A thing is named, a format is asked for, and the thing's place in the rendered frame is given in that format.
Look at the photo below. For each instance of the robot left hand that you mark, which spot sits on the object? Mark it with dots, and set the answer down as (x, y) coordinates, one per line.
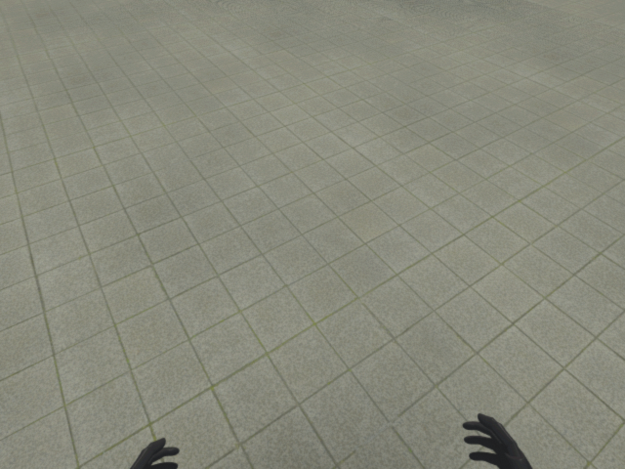
(153, 452)

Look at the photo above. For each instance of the robot right hand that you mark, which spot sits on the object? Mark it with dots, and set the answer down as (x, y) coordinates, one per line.
(509, 455)

